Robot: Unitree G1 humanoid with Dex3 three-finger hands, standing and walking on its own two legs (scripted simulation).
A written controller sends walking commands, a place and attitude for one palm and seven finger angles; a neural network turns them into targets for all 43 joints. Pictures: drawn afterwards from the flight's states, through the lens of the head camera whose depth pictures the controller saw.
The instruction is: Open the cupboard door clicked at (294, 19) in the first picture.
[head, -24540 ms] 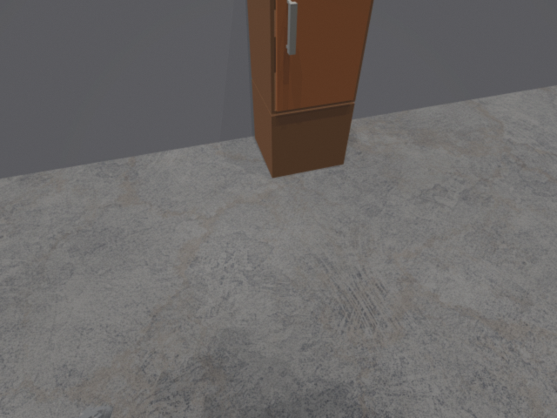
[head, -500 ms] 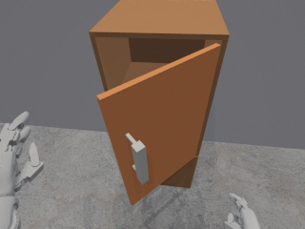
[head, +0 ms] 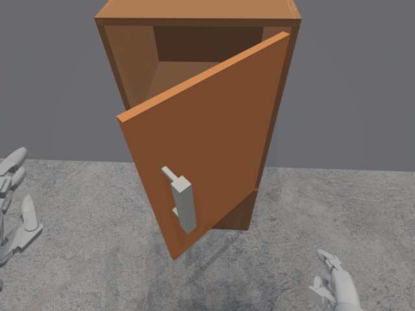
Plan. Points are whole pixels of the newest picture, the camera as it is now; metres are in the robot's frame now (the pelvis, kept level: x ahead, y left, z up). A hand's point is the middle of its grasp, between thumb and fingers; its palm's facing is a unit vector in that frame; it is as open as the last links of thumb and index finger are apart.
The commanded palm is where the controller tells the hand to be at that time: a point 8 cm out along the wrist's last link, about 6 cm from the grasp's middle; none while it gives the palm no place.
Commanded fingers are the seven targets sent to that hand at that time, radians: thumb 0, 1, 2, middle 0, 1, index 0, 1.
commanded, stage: step back with the hand held close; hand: left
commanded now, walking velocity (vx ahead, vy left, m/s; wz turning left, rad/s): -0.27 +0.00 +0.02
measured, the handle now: (178, 200) +0.33 +0.09 +0.01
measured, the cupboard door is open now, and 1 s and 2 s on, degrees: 46 46 46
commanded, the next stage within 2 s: stop stepping back and stand still in 0.94 s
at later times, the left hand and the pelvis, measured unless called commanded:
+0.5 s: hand out of the picture +0.11 +0.28 +0.15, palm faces +0.45 -0.77 -0.45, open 7.4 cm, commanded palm +0.05 +0.32 +0.17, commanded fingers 0.00 0.90 0.90 -0.20 -0.30 -0.20 -0.30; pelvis -0.08 +0.02 -0.02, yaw +1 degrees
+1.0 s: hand out of the picture +0.06 +0.26 +0.16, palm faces +0.30 -0.82 -0.50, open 7.4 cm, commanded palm -0.01 +0.30 +0.17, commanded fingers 0.00 0.90 0.90 -0.20 -0.30 -0.20 -0.30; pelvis -0.16 +0.01 -0.01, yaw -2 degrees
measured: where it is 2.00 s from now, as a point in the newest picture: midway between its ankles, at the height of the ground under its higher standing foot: outside the picture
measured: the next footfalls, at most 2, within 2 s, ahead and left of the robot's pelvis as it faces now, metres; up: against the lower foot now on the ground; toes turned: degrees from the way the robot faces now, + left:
right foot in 0.80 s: -0.19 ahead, -0.11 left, +0.00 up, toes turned +0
right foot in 1.20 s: -0.21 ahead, -0.10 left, +0.00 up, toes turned -1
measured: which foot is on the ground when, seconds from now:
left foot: down 0.00-1.00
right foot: down 0.00-0.52, up 0.54-0.78, down 0.80-0.96, up 0.98-1.00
